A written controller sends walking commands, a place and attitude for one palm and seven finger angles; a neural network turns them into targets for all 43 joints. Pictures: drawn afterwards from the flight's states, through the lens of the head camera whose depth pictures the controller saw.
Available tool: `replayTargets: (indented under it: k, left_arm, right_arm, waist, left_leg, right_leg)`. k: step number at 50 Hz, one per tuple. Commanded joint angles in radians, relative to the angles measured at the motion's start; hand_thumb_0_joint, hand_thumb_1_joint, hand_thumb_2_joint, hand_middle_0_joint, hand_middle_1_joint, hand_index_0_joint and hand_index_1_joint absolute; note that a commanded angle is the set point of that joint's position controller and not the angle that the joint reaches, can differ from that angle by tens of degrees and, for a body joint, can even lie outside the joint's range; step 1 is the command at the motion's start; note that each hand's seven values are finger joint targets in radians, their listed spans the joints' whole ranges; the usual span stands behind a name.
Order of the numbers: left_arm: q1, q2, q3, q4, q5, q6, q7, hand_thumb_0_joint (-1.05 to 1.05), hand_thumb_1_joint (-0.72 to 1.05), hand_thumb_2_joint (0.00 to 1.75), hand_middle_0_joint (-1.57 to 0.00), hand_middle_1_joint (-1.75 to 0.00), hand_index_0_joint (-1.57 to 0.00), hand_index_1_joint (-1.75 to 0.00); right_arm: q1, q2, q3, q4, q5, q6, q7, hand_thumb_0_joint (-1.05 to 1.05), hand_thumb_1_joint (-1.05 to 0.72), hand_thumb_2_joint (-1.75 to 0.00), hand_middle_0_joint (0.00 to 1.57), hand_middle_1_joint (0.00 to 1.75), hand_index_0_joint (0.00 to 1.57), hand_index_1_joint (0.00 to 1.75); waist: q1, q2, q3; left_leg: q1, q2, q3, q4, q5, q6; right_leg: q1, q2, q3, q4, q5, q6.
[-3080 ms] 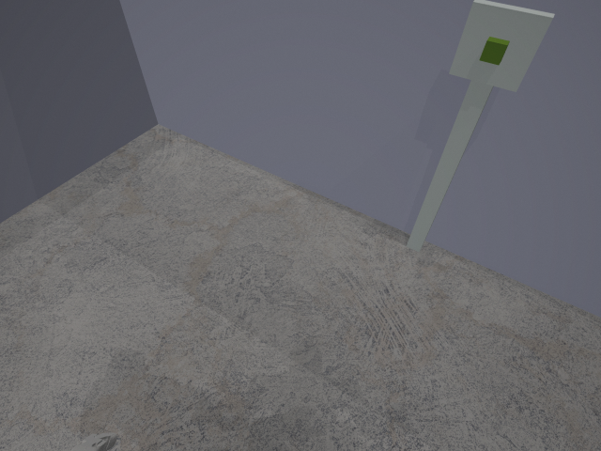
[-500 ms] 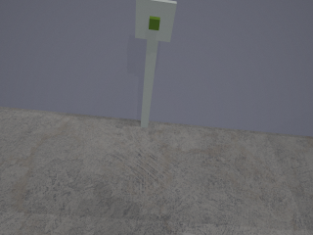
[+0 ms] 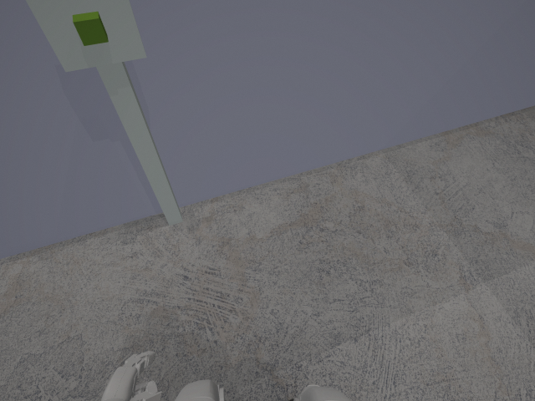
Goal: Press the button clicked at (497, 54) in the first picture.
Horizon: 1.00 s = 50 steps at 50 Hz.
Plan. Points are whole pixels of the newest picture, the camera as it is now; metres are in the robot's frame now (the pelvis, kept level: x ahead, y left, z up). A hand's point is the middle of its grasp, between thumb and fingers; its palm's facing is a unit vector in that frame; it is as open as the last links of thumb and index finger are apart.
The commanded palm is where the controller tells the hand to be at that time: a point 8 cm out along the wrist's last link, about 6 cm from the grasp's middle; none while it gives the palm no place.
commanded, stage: walk to a spot facing it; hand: left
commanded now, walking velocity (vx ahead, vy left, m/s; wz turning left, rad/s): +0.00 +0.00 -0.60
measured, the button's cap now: (90, 28) +0.78 +0.37 +0.11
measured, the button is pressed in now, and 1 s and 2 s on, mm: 0 0 0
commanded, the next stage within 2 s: none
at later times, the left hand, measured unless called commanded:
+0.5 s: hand (108, 368) +0.18 +0.27 -0.16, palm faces -0.22 -0.95 -0.20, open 7.4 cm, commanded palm none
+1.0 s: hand (195, 314) +0.27 +0.13 -0.13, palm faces -0.58 -0.77 -0.27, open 7.4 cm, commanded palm none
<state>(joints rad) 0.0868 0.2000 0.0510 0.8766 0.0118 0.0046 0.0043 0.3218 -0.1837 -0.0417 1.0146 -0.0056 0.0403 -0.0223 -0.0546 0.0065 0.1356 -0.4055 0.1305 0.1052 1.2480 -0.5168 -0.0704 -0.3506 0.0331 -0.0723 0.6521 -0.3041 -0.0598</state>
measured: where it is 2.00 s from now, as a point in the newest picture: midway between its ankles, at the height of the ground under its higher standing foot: outside the picture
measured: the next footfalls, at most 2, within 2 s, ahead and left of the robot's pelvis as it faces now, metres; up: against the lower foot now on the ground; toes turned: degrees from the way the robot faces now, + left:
left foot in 0.26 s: +0.12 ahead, +0.16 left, +0.00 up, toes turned -4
right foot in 0.78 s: +0.05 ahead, -0.06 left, +0.00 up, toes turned -36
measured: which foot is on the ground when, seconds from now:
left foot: up 0.00-0.24, down 0.26-0.78, up 0.80-1.00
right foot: down 0.00-0.28, up 0.30-0.76, down 0.78-1.00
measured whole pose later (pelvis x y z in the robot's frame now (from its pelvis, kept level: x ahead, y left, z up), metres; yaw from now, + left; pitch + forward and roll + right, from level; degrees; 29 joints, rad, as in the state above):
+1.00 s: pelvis +0.05 +0.04 +0.01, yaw -37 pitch +0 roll +0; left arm 0.14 0.21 0.06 0.88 0.02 0.03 0.01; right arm 0.21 -0.24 -0.06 0.94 -0.02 0.06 -0.01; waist -0.03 0.03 0.08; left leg -0.49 0.12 0.05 1.08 -0.40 -0.10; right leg -0.29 0.04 -0.01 0.53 -0.25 -0.05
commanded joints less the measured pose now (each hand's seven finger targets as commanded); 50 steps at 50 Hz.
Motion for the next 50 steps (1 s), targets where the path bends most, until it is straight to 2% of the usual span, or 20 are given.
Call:
replayTargets:
  k: [1,8,10,12,13,14,15,17,18,20,26,32,36,37,38,39,40,42,44,50]
  left_arm:
    - [0.02,0.194,0.051,-0.052,0.008,-0.001,0.02,0.0,0.9,0.9,-0.2,-0.3,-0.2,-0.3]
    - [0.067,0.219,0.067,-0.057,0.016,0.01,0.002,0.0,0.9,0.9,-0.2,-0.3,-0.2,-0.3]
    - [0.061,0.225,0.074,-0.067,0.015,0.016,0.004,0.0,0.9,0.9,-0.2,-0.3,-0.2,-0.3]
    - [0.044,0.2,0.071,-0.077,0.005,0.026,0.005,0.0,0.9,0.9,-0.2,-0.3,-0.2,-0.3]
    - [0.074,0.134,0.061,-0.099,-0.004,0.032,0.002,0.0,0.9,0.9,-0.2,-0.3,-0.2,-0.3]
    - [0.117,0.102,0.053,-0.11,0.001,0.031,-0.008,0.0,0.9,0.9,-0.2,-0.3,-0.2,-0.3]
    - [0.102,0.139,0.061,-0.081,0.015,0.04,-0.002,0.0,0.9,0.9,-0.2,-0.3,-0.2,-0.3]
    - [0.107,0.149,0.075,-0.073,0.018,0.035,-0.022,0.0,0.9,0.9,-0.2,-0.3,-0.2,-0.3]
    - [0.128,0.133,0.072,-0.062,0.018,0.036,-0.029,0.0,0.9,0.9,-0.2,-0.3,-0.2,-0.3]
    - [0.142,0.116,0.065,-0.053,0.012,0.044,-0.032,0.0,0.9,0.9,-0.2,-0.3,-0.2,-0.3]
    - [0.079,0.095,0.056,-0.065,0.011,0.053,-0.034,0.0,0.9,0.9,-0.2,-0.3,-0.2,-0.3]
    - [0.011,0.072,0.045,-0.08,0.012,0.048,-0.037,0.0,0.9,0.9,-0.2,-0.3,-0.2,-0.3]
    - [0.058,0.076,0.045,-0.068,0.012,0.031,-0.028,0.0,0.9,0.9,-0.2,-0.3,-0.2,-0.3]
    - [0.1,0.093,0.049,-0.057,0.012,0.023,-0.024,0.0,0.9,0.9,-0.2,-0.3,-0.2,-0.3]
    - [0.19,0.154,0.06,-0.034,0.016,0.008,-0.015,0.0,0.9,0.9,-0.2,-0.3,-0.2,-0.3]
    - [0.249,0.277,0.081,-0.019,0.022,-0.006,0.001,0.0,0.9,0.9,-0.2,-0.3,-0.2,-0.3]
    - [0.278,0.306,0.083,-0.008,-0.003,0.003,0.01,0.0,0.9,0.9,-0.2,-0.3,-0.2,-0.3]
    - [0.176,0.256,0.083,-0.032,0.0,0.008,0.022,0.0,0.9,0.9,-0.2,-0.3,-0.2,-0.3]
    - [0.071,0.2,0.059,-0.063,-0.001,0.007,0.019,0.0,0.9,0.9,-0.2,-0.3,-0.2,-0.3]
    - [0.079,0.214,0.056,-0.055,0.004,0.005,0.008,0.0,0.9,0.9,-0.2,-0.3,-0.2,-0.3]
  right_arm:
    - [0.002,-0.097,-0.027,-0.114,-0.015,-0.009,-0.008,0.0,-0.9,-0.9,0.2,0.3,0.2,0.3]
    - [-0.099,-0.103,-0.028,-0.175,-0.005,-0.028,-0.002,0.0,-0.9,-0.9,0.2,0.3,0.2,0.3]
    - [-0.093,-0.111,-0.029,-0.186,0.0,-0.038,-0.006,0.0,-0.9,-0.9,0.2,0.3,0.2,0.3]
    - [-0.029,-0.133,-0.034,-0.17,0.001,-0.051,-0.012,0.0,-0.9,-0.9,0.2,0.3,0.2,0.3]
    - [0.0,-0.22,-0.047,-0.172,-0.009,-0.062,-0.015,0.0,-0.9,-0.9,0.2,0.3,0.2,0.3]
    - [-0.013,-0.296,-0.057,-0.19,-0.015,-0.054,-0.008,0.0,-0.9,-0.9,0.2,0.3,0.2,0.3]
    - [-0.045,-0.264,-0.051,-0.184,-0.019,-0.055,-0.015,0.0,-0.9,-0.9,0.2,0.3,0.2,0.3]
    - [-0.145,-0.2,-0.031,-0.225,-0.022,-0.062,-0.014,0.0,-0.9,-0.9,0.2,0.3,0.2,0.3]
    - [-0.159,-0.185,-0.028,-0.227,-0.021,-0.065,-0.014,0.0,-0.9,-0.9,0.2,0.3,0.2,0.3]
    - [-0.128,-0.17,-0.029,-0.213,-0.016,-0.067,-0.016,0.0,-0.9,-0.9,0.2,0.3,0.2,0.3]
    - [-0.028,-0.174,-0.045,-0.164,-0.014,-0.063,-0.014,0.0,-0.9,-0.9,0.2,0.3,0.2,0.3]
    - [-0.019,-0.195,-0.064,-0.126,-0.021,-0.053,-0.001,0.0,-0.9,-0.9,0.2,0.3,0.2,0.3]
    - [-0.043,-0.212,-0.076,-0.113,-0.022,-0.048,0.008,0.0,-0.9,-0.9,0.2,0.3,0.2,0.3]
    - [-0.042,-0.21,-0.073,-0.117,-0.019,-0.046,0.01,0.0,-0.9,-0.9,0.2,0.3,0.2,0.3]
    - [-0.039,-0.191,-0.068,-0.127,-0.012,-0.043,0.016,0.0,-0.9,-0.9,0.2,0.3,0.2,0.3]
    - [-0.053,-0.109,-0.042,-0.178,-0.009,-0.039,0.022,0.0,-0.9,-0.9,0.2,0.3,0.2,0.3]
    - [-0.092,-0.125,-0.04,-0.202,-0.008,-0.023,0.008,0.0,-0.9,-0.9,0.2,0.3,0.2,0.3]
    - [-0.133,-0.129,-0.039,-0.199,-0.011,-0.014,-0.004,0.0,-0.9,-0.9,0.2,0.3,0.2,0.3]
    - [-0.101,-0.138,-0.042,-0.16,-0.017,-0.008,0.002,0.0,-0.9,-0.9,0.2,0.3,0.2,0.3]
    - [-0.103,-0.136,-0.038,-0.161,-0.017,-0.004,0.002,0.0,-0.9,-0.9,0.2,0.3,0.2,0.3]
  waist:
    - [0.007,-0.084,-0.159]
    - [0.046,-0.192,-0.186]
    - [0.04,-0.214,-0.219]
    - [0.002,-0.139,-0.243]
    - [-0.003,0.107,-0.273]
    - [0.021,0.322,-0.246]
    - [0.003,0.318,-0.221]
    - [0.055,0.165,-0.137]
    - [0.068,0.129,-0.153]
    - [0.058,0.159,-0.187]
    - [0.019,0.147,-0.175]
    - [-0.003,0.195,-0.155]
    - [0.026,0.2,-0.174]
    - [0.054,0.156,-0.191]
    - [0.105,0.018,-0.243]
    - [0.13,-0.313,-0.252]
    - [0.141,-0.256,-0.263]
    - [0.11,-0.248,-0.223]
    - [0.054,-0.145,-0.186]
    - [0.054,-0.13,-0.182]
  left_leg:
    - [-0.071,0.017,-0.072,-0.081,0.097,-0.028]
    - [0.0,-0.063,-0.03,-0.404,0.135,-0.021]
    - [0.05,-0.084,-0.024,-0.535,0.148,-0.014]
    - [0.251,-0.071,-0.032,-0.79,0.305,-0.001]
    - [0.393,0.141,-0.249,-0.917,0.415,0.064]
    - [0.384,0.365,-0.423,-0.946,0.566,0.167]
    - [0.276,0.371,-0.435,-0.963,0.523,0.169]
    - [0.206,0.27,-0.279,-0.94,0.525,0.177]
    - [0.239,0.217,-0.181,-0.921,0.597,0.157]
    - [0.312,0.192,-0.081,-0.894,0.719,0.149]
    - [0.422,0.235,-0.02,-0.887,0.792,0.186]
    - [0.371,0.27,0.069,-0.867,0.73,0.186]
    - [0.333,0.284,0.122,-0.763,0.723,0.14]
    - [0.279,0.266,0.156,-0.68,0.691,0.104]
    - [0.158,0.232,0.185,-0.479,0.592,0.049]
    - [-0.169,0.063,0.179,-0.232,-0.044,-0.013]
    - [-0.21,0.022,0.011,-0.098,-0.159,-0.013]
    - [-0.25,0.022,-0.088,-0.026,-0.045,-0.012]
    - [-0.19,0.028,-0.081,-0.065,0.09,-0.029]
    - [-0.135,-0.018,-0.074,-0.205,0.136,-0.037]
  right_leg:
    - [0.066,-0.261,0.242,-0.277,0.548,-0.119]
    - [0.06,-0.196,0.328,-0.224,0.451,-0.106]
    - [0.102,-0.194,0.365,-0.171,0.511,-0.093]
    - [0.014,-0.147,0.353,-0.071,0.434,-0.029]
    - [-0.141,-0.027,0.257,0.094,0.136,0.037]
    - [-0.259,0.034,0.106,0.35,-0.321,0.096]
    - [-0.244,-0.004,0.172,0.511,-0.301,0.109]
    - [-0.255,-0.04,0.139,0.631,-0.183,0.112]
    - [-0.259,-0.048,0.122,0.651,-0.124,0.122]
    - [-0.255,-0.059,0.1,0.647,-0.084,0.137]
    - [-0.268,-0.091,0.047,0.49,-0.103,0.148]
    - [-0.148,-0.096,-0.018,0.231,-0.132,0.121]
    - [-0.006,-0.067,-0.049,0.013,-0.051,0.079]
    - [0.096,-0.059,-0.061,-0.088,0.049,0.067]
    - [0.284,-0.13,0.04,-0.218,0.204,0.03]
    - [0.444,-0.398,0.441,-0.275,0.589,-0.078]
    - [0.382,-0.467,0.459,-0.261,0.762,-0.162]
    - [0.327,-0.375,0.428,-0.271,0.597,-0.149]
    - [0.242,-0.291,0.299,-0.279,0.517,-0.11]
    - [0.197,-0.242,0.326,-0.296,0.425,-0.114]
